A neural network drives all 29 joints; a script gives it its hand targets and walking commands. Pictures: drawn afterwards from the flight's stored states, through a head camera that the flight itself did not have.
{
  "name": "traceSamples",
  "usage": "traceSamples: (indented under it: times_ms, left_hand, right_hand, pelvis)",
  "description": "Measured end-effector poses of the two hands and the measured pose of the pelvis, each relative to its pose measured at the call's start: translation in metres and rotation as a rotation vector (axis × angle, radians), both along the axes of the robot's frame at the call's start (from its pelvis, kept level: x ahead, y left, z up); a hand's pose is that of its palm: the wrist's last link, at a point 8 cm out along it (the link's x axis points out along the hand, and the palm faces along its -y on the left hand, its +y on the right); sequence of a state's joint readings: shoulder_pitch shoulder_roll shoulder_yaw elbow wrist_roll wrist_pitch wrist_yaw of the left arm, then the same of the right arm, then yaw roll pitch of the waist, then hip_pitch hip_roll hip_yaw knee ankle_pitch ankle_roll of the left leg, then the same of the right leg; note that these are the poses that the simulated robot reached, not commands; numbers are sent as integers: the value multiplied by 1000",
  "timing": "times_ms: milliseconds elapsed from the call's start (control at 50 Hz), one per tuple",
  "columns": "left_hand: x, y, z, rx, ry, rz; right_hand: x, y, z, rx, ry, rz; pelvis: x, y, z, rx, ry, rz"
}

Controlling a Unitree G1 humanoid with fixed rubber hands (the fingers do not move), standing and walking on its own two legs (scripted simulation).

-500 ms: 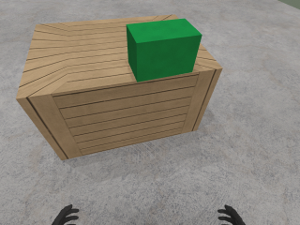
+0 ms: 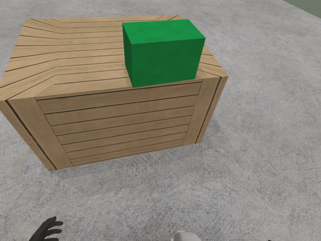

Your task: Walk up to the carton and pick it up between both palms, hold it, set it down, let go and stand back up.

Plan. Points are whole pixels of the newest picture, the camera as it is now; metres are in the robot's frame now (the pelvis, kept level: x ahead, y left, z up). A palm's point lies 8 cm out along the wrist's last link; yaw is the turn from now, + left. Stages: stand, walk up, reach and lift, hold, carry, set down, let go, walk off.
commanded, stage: walk up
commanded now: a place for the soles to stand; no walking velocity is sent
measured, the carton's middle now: (161, 52) +0.88 -0.02 -0.01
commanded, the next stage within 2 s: none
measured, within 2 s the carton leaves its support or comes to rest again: neither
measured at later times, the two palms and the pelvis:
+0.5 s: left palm (61, 228) +0.18 +0.25 -0.12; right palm (291, 215) +0.19 -0.36 -0.06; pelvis +0.10 -0.04 +0.00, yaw +7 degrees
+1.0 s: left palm (97, 204) +0.24 +0.17 -0.15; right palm (288, 174) +0.33 -0.44 -0.10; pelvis +0.21 -0.13 -0.03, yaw +11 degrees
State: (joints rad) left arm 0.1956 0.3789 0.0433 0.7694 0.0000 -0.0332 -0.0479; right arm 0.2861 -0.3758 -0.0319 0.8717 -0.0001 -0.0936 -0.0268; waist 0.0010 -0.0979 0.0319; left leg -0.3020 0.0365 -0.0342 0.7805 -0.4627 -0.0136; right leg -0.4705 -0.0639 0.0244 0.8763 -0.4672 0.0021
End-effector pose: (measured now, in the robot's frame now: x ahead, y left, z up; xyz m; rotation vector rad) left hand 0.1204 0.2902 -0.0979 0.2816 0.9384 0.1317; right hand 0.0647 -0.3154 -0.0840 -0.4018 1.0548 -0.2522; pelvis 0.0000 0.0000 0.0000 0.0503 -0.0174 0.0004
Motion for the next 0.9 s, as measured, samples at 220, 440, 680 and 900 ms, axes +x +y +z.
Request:
traceSamples:
  times_ms: [220, 440, 680, 900]
  left_hand:
    - [-11, -24, -15, -10, 53, 119]
    - [38, -28, -26, -54, 76, 136]
    - [90, -88, -33, -43, 66, 144]
    - [104, -114, -43, -9, 84, 222]
  right_hand:
    - [76, -30, -1, -23, -16, 105]
    - [120, -38, 16, -98, 12, 113]
    - [175, -100, 6, -104, 3, 129]
    - [251, -126, -21, -66, -23, 200]
  pelvis:
    - [41, -36, -7, -64, -22, 100]
    - [92, -36, -4, -55, -3, 124]
    - [144, -98, -14, -3, 0, 136]
    - [189, -137, -32, -68, -37, 197]
